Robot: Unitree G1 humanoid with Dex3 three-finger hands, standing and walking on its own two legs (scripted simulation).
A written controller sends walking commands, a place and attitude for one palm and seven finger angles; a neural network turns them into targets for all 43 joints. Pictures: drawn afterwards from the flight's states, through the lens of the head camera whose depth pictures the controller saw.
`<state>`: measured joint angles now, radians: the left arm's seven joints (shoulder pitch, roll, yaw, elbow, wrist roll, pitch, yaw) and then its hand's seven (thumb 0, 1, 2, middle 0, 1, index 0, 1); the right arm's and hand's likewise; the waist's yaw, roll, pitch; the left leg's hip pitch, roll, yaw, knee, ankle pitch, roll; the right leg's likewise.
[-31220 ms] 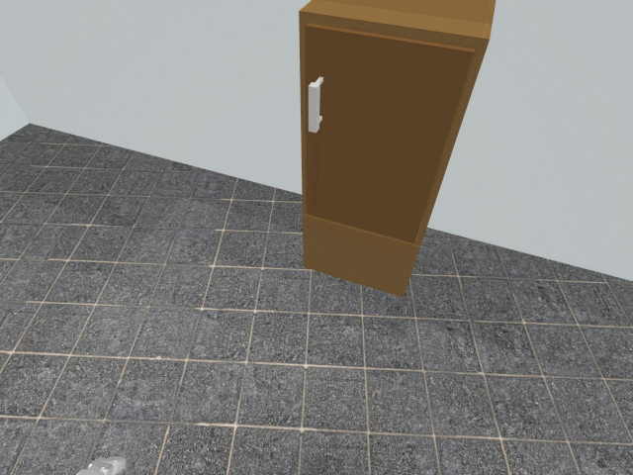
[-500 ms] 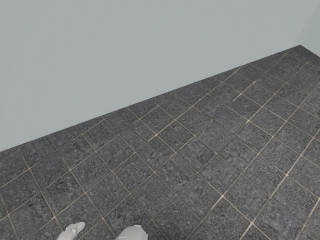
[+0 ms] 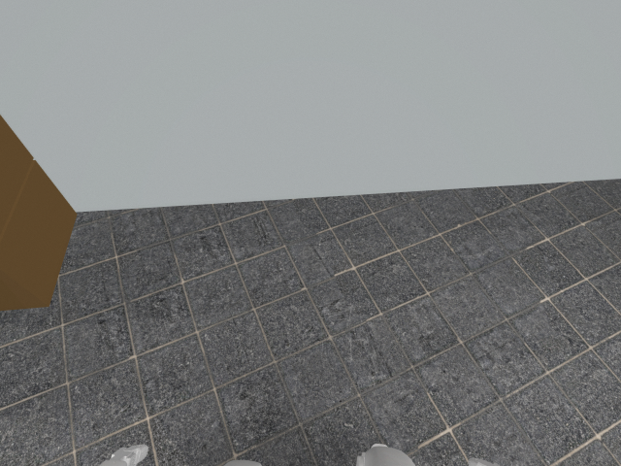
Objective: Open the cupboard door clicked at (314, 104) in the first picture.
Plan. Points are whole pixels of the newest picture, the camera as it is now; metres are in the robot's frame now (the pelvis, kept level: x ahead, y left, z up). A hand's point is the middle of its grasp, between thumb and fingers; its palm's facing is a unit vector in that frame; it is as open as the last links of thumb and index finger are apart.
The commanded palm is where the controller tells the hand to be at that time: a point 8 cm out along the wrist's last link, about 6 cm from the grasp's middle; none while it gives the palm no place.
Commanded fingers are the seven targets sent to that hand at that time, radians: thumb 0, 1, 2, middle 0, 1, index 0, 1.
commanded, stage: turn to face it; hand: left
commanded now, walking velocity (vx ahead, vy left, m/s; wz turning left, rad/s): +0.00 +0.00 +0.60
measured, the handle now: out of the picture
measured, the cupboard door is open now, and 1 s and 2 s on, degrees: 49 49 49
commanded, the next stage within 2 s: take the last steps up to it in 1.56 s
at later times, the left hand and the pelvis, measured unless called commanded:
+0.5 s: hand out of the picture +0.01 +0.21 -0.19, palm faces +0.33 -0.92 -0.21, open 7.4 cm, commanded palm none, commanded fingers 0.00 0.90 0.90 -0.20 -0.30 -0.20 -0.30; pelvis +0.01 -0.01 -0.01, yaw +18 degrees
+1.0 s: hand out of the picture +0.00 +0.17 -0.16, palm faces +0.56 -0.80 -0.24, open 7.4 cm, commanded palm none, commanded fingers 0.00 0.90 0.90 -0.20 -0.30 -0.20 -0.30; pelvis +0.04 -0.04 +0.00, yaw +37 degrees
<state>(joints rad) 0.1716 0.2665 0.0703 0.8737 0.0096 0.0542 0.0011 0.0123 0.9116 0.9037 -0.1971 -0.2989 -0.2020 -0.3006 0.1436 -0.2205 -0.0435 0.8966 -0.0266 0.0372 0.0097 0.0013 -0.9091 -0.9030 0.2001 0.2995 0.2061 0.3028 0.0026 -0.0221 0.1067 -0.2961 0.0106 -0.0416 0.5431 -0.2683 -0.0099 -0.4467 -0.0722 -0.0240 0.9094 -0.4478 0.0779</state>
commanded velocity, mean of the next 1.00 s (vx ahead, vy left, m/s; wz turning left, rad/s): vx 0.00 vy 0.00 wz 0.60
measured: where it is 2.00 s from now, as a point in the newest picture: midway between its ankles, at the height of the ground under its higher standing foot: outside the picture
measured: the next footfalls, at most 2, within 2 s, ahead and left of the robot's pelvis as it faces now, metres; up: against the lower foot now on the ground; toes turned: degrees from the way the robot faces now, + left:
right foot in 0.08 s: +0.06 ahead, -0.15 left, +0.00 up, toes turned +0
left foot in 0.42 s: +0.03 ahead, +0.10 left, +0.00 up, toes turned +20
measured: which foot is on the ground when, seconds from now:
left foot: down 0.00-0.08, up 0.10-0.40, down 0.42-0.80, up 0.82-1.00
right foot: up 0.00-0.06, down 0.08-0.40, up 0.42-0.78, down 0.80-1.00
